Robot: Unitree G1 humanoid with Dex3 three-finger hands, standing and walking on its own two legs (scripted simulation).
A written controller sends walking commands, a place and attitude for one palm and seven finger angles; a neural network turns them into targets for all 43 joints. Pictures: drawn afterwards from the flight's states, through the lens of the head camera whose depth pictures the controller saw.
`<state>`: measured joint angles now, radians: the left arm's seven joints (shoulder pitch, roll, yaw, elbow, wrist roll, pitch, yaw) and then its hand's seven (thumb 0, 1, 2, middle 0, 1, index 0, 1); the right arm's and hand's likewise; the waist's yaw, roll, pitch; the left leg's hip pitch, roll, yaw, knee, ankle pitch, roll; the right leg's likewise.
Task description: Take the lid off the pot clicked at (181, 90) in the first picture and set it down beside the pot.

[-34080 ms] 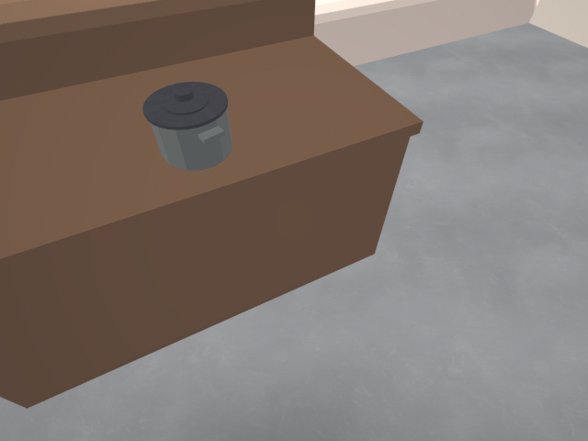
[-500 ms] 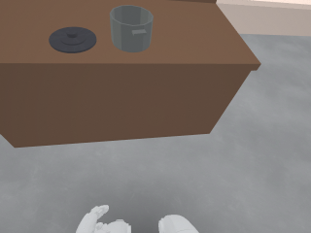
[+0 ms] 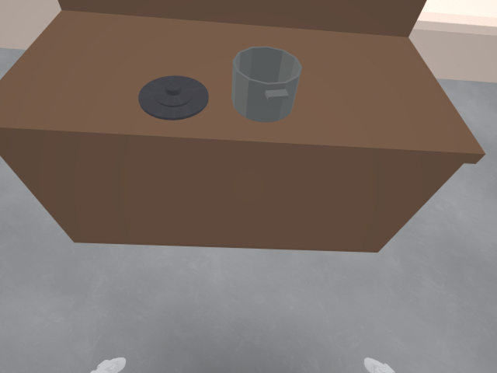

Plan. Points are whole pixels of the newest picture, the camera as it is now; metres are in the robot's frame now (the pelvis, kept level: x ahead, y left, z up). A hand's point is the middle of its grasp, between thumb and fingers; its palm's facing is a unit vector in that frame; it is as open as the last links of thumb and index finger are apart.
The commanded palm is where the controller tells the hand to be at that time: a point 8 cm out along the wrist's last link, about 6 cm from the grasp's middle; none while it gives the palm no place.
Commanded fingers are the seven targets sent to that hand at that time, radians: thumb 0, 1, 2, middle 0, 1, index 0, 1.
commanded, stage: stop stepping back and stand still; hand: left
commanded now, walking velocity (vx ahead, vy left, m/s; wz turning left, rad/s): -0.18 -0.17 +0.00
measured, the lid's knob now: (173, 88) +0.79 +0.23 -0.03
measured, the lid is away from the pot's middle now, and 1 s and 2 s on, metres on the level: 0.25 0.25 0.25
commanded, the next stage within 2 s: let the arm hang, fingers relaxed in 0.76 s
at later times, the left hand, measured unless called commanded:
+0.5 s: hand (146, 368) +0.15 +0.18 -0.16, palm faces +0.00 -0.98 -0.21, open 7.4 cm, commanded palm none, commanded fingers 0.00 0.90 0.90 -0.20 -0.30 -0.20 -0.30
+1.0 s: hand out of the picture +0.13 +0.15 -0.15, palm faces +0.01 -0.98 -0.19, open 7.3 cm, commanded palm none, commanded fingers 0.00 0.90 0.90 -0.20 -0.30 -0.20 -0.30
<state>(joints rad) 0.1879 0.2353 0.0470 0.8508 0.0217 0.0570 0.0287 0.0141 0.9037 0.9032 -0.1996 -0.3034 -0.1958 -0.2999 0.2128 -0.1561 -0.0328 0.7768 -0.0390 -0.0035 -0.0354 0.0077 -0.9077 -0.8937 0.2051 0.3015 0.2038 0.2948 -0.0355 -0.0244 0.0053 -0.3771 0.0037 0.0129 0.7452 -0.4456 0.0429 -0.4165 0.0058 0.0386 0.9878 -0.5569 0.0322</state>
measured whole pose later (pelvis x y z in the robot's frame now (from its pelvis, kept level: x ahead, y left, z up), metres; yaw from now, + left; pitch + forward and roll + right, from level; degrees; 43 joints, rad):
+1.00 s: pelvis +0.07 -0.02 +0.02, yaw +0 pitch +1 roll -1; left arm 0.21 0.16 0.02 1.03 0.01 -0.01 0.05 0.00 0.92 0.90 -0.20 -0.30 -0.20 -0.30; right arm 0.30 -0.12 -0.04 1.07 -0.01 0.00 -0.03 0.01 -0.92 -0.89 0.20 0.30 0.20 0.29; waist -0.03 -0.01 0.02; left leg -0.09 0.02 0.04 0.44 -0.36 0.01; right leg -0.20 0.03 0.02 0.45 -0.27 -0.01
